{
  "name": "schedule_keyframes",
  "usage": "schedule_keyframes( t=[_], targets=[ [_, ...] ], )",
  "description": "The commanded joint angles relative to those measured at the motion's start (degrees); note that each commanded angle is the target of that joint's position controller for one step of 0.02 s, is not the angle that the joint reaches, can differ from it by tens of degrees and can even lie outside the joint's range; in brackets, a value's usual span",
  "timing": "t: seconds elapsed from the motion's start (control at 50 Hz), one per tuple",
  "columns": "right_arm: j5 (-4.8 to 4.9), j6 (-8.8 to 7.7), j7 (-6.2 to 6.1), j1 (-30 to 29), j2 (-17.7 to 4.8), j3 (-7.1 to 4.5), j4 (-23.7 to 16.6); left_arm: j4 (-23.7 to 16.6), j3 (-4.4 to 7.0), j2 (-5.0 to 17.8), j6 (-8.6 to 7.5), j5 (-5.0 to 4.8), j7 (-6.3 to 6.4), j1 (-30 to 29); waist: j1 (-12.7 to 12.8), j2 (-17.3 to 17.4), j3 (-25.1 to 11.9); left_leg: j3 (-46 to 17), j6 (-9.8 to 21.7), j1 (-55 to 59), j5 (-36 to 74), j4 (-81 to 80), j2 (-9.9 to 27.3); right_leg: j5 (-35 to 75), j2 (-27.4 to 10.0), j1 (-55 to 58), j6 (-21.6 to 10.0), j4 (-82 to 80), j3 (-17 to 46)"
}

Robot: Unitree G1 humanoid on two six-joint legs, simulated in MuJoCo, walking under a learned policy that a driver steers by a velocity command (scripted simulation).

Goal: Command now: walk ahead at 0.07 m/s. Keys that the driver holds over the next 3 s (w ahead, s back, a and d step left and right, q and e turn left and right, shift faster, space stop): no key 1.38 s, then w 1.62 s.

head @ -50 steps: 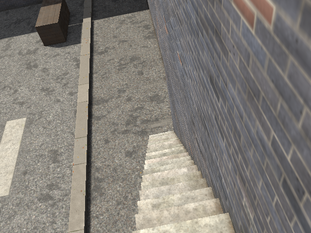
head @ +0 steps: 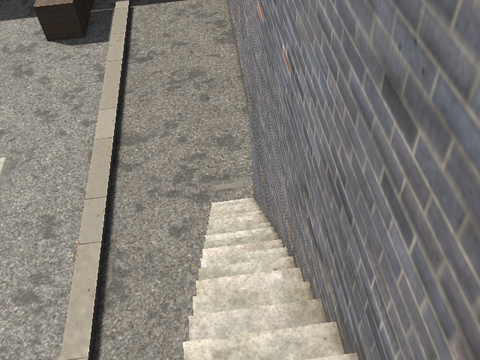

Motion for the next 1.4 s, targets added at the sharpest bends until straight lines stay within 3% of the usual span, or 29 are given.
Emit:
schedule_keyframes(
  t=[0.02,0.04,0.06,0.08,0.1,0.12,0.14,0.16,0.22,0.28,0.48,0.66,0.8,0.88,0.9,0.94,0.96,1.08,1.12,1.16,1.22,1.24,1.26,1.3,1.32,1.34,1.36,1.38,1.4],
  targets=[
    [-0.61,-2.04,2.89,21.9,-6.1,0.91,10.7,1.4,-1.6,-1.5,0.72,-2.44,-1.66,11.7,-4.4,6.3,-13.0,-6.5,12.5,36.9,50.1,25.5,12.4,-12.0,2.1,-33.3,2.3,28.0,-2.8],
    [-0.11,-1.34,3.16,19.1,-6.8,0.1,10.9,-0.5,-2.8,-1.6,0.53,-4.39,-1.33,7.6,-5.0,6.0,-13.4,-13.9,16.1,26.7,16.4,17.8,15.1,-5.9,-0.6,-31.2,1.3,23.4,-3.1],
    [-2.27,-0.41,2.24,18.0,-1.6,1.49,9.2,0.5,-2.66,0.7,1.77,-4.95,0.04,0.8,-9.3,-1.0,-8.1,-13.1,13.4,19.6,-3.3,12.6,12.3,-3.6,0.8,-31.4,0.9,22.3,-3.9],
    [-4.2,0.02,1.64,13.9,-1.0,2.17,7.3,0.2,-2.4,2.3,3.33,-4.19,1.65,-6.1,-11.1,-3.7,-1.8,-11.6,11.4,9.8,-3.5,9.1,10.6,-0.1,2.4,-29.8,0.1,25.6,-5.1],
    [-5.1,-0.56,1.96,8.0,-2.5,2.62,3.9,-1.1,-2.01,4.1,4.24,-2.87,2.91,-7.4,-8.0,-5.1,-0.1,-9.3,12.3,1.7,19.4,13.5,9.2,0.6,1.9,-24.1,-0.2,25.6,-3.8],
    [-5.48,0.04,1.75,2.2,-7.8,2.25,3.4,-4.3,-3.77,-0.1,4.33,-2.17,2.27,-0.9,-1.5,-2.3,-3.5,-13.4,15.5,-6.1,8.6,11.2,12.3,6.0,0.7,-14.6,-0.1,19.5,-2.6],
    [-5.25,-0.03,0.79,8.8,-2.1,4.13,5.4,-3.4,-3.6,0.1,4.01,-3.24,1.53,-0.6,-4.6,-2.5,-2.0,-12.9,16.3,-6.0,5.3,10.2,11.5,7.7,2.8,-17.5,1.2,24.8,0.2],
    [-4.71,-0.24,-0.29,6.6,-2.5,4.88,6.0,-3.7,-3.16,2.1,4.24,-5.27,0.74,3.9,-1.4,1.0,1.4,-16.3,16.3,-9.2,-10.5,10.1,10.8,21.9,1.2,-18.1,1.1,11.6,2.6],
    [-3.13,-0.5,-1.85,5.0,0.0,6.07,5.9,-4.1,-3.81,2.3,3.7,-3.35,-0.72,2.6,-1.9,0.0,2.2,-15.6,14.9,-12.5,-21.6,6.7,8.6,29.2,1.4,-8.6,0.7,-0.8,1.2],
    [-1.66,0.17,-2.53,13.2,2.3,6.64,6.8,-4.4,-3.78,4.3,2.66,-4.51,-1.08,-3.7,-6.7,-4.5,9.3,-5.6,11.1,-9.8,-9.2,10.4,3.5,24.3,4.1,-14.2,-1.0,-9.9,0.5],
    [-2.64,-0.68,-2.9,24.9,6.5,7.6,10.7,-4.3,-3.57,1.3,0.63,-4.98,-2.81,-12.4,-9.5,-4.7,5.5,-0.8,9.0,8.5,17.1,15.9,4.9,23.9,5.5,-18.1,-2.2,-14.9,3.0],
    [-3.76,-3.11,-3.06,22.8,3.0,5.36,4.3,-6.9,-2.39,1.8,1.66,-5.85,-1.81,-18.1,-9.0,-1.9,0.0,-12.6,16.7,11.9,33.1,22.2,9.9,17.3,4.6,-21.2,-1.3,1.1,5.4],
    [-1.76,-1.96,-3.94,23.9,2.5,4.09,-1.1,-9.5,-2.86,2.0,1.9,-5.12,-2.67,-23.2,-10.2,-0.5,-0.9,-12.9,14.6,9.4,29.4,25.5,5.1,19.1,3.1,-19.3,-2.0,-7.2,3.0],
    [-1.64,-2.53,-4.17,24.8,1.6,3.37,-3.5,-11.5,-2.66,1.3,1.52,-5.13,-2.6,-28.0,-11.3,-3.4,0.5,-16.1,14.3,9.8,31.6,26.2,5.0,18.1,3.1,-21.0,-2.5,-6.5,2.1],
    [-1.24,-2.86,-4.73,24.1,2.5,4.0,-4.7,-11.8,-2.98,-0.3,2.03,-3.79,-2.69,-27.3,-10.5,-8.6,1.4,-17.5,12.5,11.9,24.7,24.1,4.2,27.1,2.4,-20.6,-1.5,-14.8,2.7],
    [-0.06,-2.58,-5.05,28.7,2.3,3.43,-3.0,-12.2,-2.83,-0.1,1.33,-5.0,-3.14,-30.8,-12.9,-2.7,1.9,-13.6,11.8,13.4,29.6,23.6,2.9,24.5,4.1,-21.8,-2.3,-11.5,1.3],
    [-0.35,-2.9,-5.18,27.8,4.1,4.5,-4.1,-12.6,-2.94,-1.0,1.46,-3.48,-3.27,-29.9,-11.8,-6.2,2.3,-16.2,10.4,17.4,26.9,22.5,3.0,26.7,3.3,-22.6,-1.4,-16.0,1.5],
    [0.4,-4.03,-5.52,34.0,4.5,3.86,-2.5,-14.4,-1.37,-0.6,-0.59,-3.68,-3.51,-35.8,-14.7,-4.0,3.4,-17.7,8.9,25.1,34.1,21.8,3.1,24.8,5.1,-26.0,-0.2,-19.3,-0.2],
    [0.77,-3.4,-6.38,33.3,4.3,3.41,-3.5,-16.5,-1.94,-1.2,-0.37,-2.9,-4.11,-37.8,-13.4,-8.3,5.9,-15.0,3.3,22.4,24.4,15.6,-1.8,35.3,6.5,-19.4,0.2,-39.4,-3.9],
    [0.7,-3.77,-6.43,40.4,2.7,2.74,-1.3,-18.5,-0.85,0.4,-1.72,-2.82,-3.45,-42.8,-17.0,1.5,7.2,-17.9,5.2,31.5,39.4,16.1,1.5,24.7,8.9,-28.0,0.4,-20.0,-4.9],
    [-0.01,-3.14,-6.09,34.9,3.4,2.13,-2.9,-19.7,-1.77,-2.6,-2.07,-3.85,-3.97,-42.1,-14.1,-4.6,4.6,-17.2,2.6,23.5,33.1,14.3,-0.8,33.0,8.0,-12.1,-1.1,-47.7,-3.7],
    [-0.44,-2.27,-5.18,28.0,1.6,1.67,-5.0,-20.0,-2.56,-4.6,-0.94,-4.63,-3.74,-40.0,-11.2,-4.1,3.4,-17.6,3.8,13.1,27.9,11.7,-1.5,33.9,7.7,4.5,-1.4,-62.0,-2.8],
    [-0.95,-2.05,-4.17,23.7,-3.1,0.51,-5.0,-16.8,-2.8,-5.0,-0.05,-3.61,-3.3,-33.2,-8.5,-0.4,-0.4,-19.3,5.1,3.9,28.2,11.4,-0.2,48.2,8.0,20.9,-2.3,-64.5,-1.7],
    [-0.54,-3.14,-2.26,20.9,-3.7,0.12,-4.6,-14.7,-1.66,0.7,1.71,-2.63,-1.93,-21.2,-2.5,0.1,-3.7,-19.4,3.2,-3.2,25.7,16.6,-3.5,65.4,6.3,35.3,-5.8,-67.2,-0.6],
    [-0.48,-3.58,-2.08,18.8,-2.9,-0.08,-6.1,-13.1,-0.82,6.0,1.75,-1.94,-1.58,-12.0,0.3,-2.8,-7.5,-19.2,0.2,-9.1,10.7,24.4,-6.4,86.8,-0.7,46.9,-10.3,-70.4,6.0],
    [1.07,-3.62,-2.61,21.9,0.5,0.27,-4.9,-8.7,-1.28,6.3,1.85,-0.95,-1.93,-4.2,1.0,-12.0,-12.8,-17.8,-2.6,-14.8,-39.9,39.6,-12.7,114.9,-11.8,56.8,-20.5,-67.8,13.2],
    [1.57,-2.32,-3.8,27.7,2.4,0.69,-7.0,-5.6,-0.56,7.1,1.33,-3.89,-2.52,-7.3,-6.1,-18.8,-14.0,-16.7,-4.0,-9.5,-42.5,38.7,-7.1,119.2,-17.5,43.1,-28.4,-62.7,17.7],
    [0.09,-0.65,-3.93,27.3,5.7,2.37,-9.4,-7.1,-1.49,4.4,0.58,-5.13,-3.47,-18.3,-12.7,-18.1,-8.4,-14.0,-2.4,-9.3,-37.1,24.4,0.5,99.9,-14.9,34.9,-26.1,-63.8,20.7],
    [-1.35,-0.52,-3.73,22.4,5.7,3.19,-9.7,-10.1,-2.96,0.0,1.03,-4.3,-3.73,-27.2,-13.7,-12.5,-5.7,-8.3,-2.0,-0.4,-32.7,11.5,-0.1,85.1,-7.5,26.0,-19.5,-64.7,13.1]
  ],
)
